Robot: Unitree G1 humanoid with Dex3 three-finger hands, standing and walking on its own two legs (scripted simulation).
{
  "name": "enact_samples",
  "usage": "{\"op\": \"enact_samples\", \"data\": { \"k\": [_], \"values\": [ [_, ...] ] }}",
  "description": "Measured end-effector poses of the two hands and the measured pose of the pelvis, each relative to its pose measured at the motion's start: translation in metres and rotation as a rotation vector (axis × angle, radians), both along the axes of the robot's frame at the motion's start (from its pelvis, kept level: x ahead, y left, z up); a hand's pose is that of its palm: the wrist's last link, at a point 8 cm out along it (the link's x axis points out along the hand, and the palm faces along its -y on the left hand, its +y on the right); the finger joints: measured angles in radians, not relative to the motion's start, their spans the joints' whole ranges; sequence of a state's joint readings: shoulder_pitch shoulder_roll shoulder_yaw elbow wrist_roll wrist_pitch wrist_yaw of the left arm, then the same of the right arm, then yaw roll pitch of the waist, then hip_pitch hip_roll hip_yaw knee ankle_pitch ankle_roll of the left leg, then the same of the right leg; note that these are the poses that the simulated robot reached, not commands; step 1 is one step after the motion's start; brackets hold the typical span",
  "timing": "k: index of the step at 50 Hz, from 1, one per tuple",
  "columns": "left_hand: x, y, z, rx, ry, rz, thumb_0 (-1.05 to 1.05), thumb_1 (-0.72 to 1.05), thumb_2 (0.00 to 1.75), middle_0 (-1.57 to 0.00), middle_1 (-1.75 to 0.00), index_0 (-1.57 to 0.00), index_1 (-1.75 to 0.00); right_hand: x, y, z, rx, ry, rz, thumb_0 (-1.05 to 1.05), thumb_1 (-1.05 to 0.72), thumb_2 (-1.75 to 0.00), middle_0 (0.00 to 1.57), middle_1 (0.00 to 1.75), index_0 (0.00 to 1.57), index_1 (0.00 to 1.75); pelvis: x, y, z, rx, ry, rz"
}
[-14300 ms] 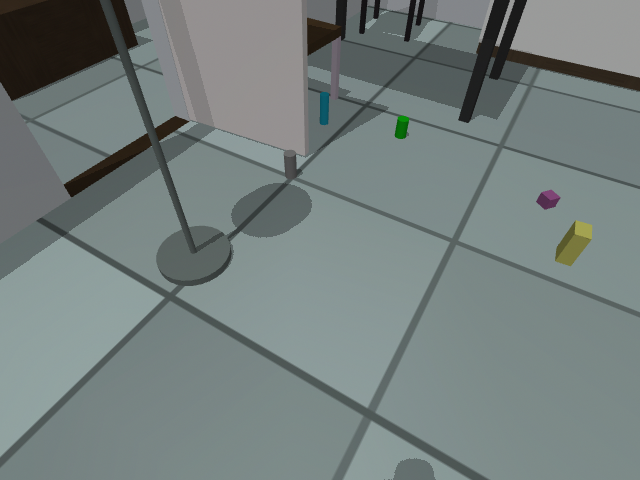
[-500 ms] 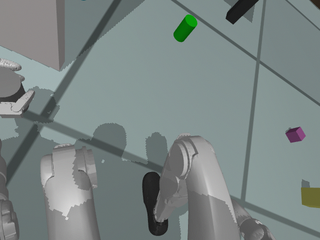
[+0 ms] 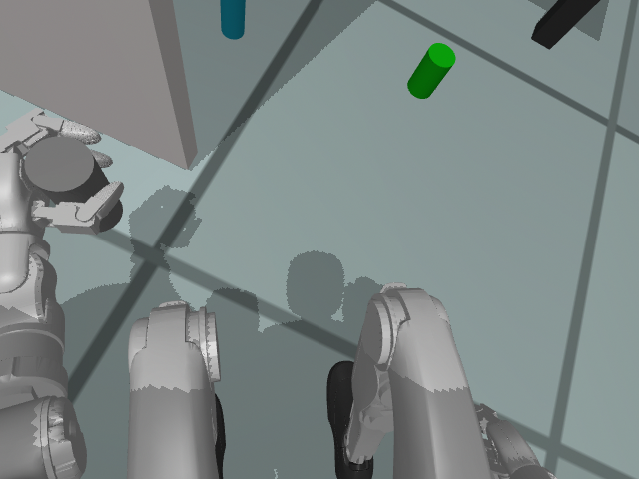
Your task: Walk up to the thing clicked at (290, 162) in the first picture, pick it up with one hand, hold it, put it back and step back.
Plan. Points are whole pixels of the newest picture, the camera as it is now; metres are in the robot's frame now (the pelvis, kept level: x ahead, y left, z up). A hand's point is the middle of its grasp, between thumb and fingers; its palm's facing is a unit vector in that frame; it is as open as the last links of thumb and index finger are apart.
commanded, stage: settle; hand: left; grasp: from the side
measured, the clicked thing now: (81, 190) +0.45 +0.26 -0.07
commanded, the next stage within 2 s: lift in 0.60 s
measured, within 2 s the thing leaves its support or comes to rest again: neither
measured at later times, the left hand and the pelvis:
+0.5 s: hand (70, 167) +0.45 +0.25 +0.00, palm faces +0.16 -0.99 -0.05, open 8.1 cm; pelvis +0.00 +0.00 +0.03, yaw +2 degrees
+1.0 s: hand (63, 153) +0.44 +0.24 +0.03, palm faces +0.14 -0.99 -0.04, open 8.1 cm; pelvis +0.00 +0.00 +0.05, yaw +3 degrees
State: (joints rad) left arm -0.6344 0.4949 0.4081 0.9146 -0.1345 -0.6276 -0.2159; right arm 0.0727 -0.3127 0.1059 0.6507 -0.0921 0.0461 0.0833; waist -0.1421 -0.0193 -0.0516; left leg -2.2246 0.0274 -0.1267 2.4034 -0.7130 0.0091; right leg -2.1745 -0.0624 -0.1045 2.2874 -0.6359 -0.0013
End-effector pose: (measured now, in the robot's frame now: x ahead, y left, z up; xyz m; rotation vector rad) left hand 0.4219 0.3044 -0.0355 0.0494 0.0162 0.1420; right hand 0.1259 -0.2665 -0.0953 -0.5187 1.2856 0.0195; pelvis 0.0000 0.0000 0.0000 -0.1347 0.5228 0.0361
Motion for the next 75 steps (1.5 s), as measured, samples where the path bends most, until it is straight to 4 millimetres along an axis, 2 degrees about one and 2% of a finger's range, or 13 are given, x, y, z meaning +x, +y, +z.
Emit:
{"op": "enact_samples", "data": {
  "k": [20, 40, 47, 54, 61, 68, 75],
  "values": [
    [-0.006, -0.003, 0.035, -0.009, 0.014, 0.015, 0.01, -0.15, 1.07, -0.82, -1.00, -0.85, -0.99, 0.003, 0.004, 0.017, 0.026, -0.048, -0.030, 0.00, -0.90, -0.90, 0.21, 0.30, 0.20, 0.30, -0.001, 0.000, 0.024, 0.029, 0.027, 0.017],
    [0.001, -0.010, 0.050, -0.011, 0.017, 0.027, 0.01, -0.15, 1.07, -0.82, -1.00, -0.85, -1.00, -0.007, 0.005, 0.024, 0.042, -0.031, -0.055, 0.00, -0.91, -0.90, 0.21, 0.30, 0.20, 0.30, -0.001, -0.001, 0.036, 0.042, 0.040, 0.025],
    [-0.003, -0.011, 0.063, -0.012, 0.008, 0.003, 0.01, -0.15, 1.07, -0.82, -1.00, -0.85, -0.99, -0.006, 0.004, 0.030, 0.049, -0.048, -0.073, 0.00, -0.93, -0.90, 0.21, 0.30, 0.20, 0.30, 0.000, -0.002, 0.043, 0.048, 0.044, 0.027],
    [-0.011, -0.011, 0.088, -0.018, 0.002, -0.002, 0.01, -0.15, 1.07, -0.82, -1.00, -0.85, -1.00, 0.001, 0.005, 0.045, 0.060, -0.086, -0.087, 0.00, -0.93, -0.90, 0.21, 0.30, 0.20, 0.30, 0.000, -0.002, 0.059, 0.053, 0.044, 0.030],
    [-0.022, -0.014, 0.122, -0.019, -0.003, -0.006, 0.01, -0.15, 1.07, -0.82, -1.00, -0.85, -1.00, 0.015, 0.010, 0.068, 0.082, -0.137, -0.099, 0.00, -0.92, -0.90, 0.21, 0.30, 0.20, 0.30, 0.002, -0.002, 0.084, 0.057, 0.047, 0.031],
    [-0.034, -0.019, 0.163, -0.025, 0.002, 0.006, 0.01, -0.15, 1.07, -0.82, -1.00, -0.85, -1.00, 0.034, 0.018, 0.103, 0.103, -0.193, -0.112, 0.00, -0.92, -0.90, 0.21, 0.30, 0.20, 0.30, 0.007, -0.001, 0.120, 0.060, 0.040, 0.031],
    [-0.044, -0.021, 0.214, -0.016, 0.012, 0.026, 0.01, -0.15, 1.07, -0.82, -1.01, -0.85, -1.00, 0.054, 0.025, 0.146, 0.121, -0.251, -0.128, 0.00, -0.91, -0.89, 0.21, 0.30, 0.20, 0.30, 0.015, 0.000, 0.162, 0.063, 0.017, 0.035]
  ]
}}
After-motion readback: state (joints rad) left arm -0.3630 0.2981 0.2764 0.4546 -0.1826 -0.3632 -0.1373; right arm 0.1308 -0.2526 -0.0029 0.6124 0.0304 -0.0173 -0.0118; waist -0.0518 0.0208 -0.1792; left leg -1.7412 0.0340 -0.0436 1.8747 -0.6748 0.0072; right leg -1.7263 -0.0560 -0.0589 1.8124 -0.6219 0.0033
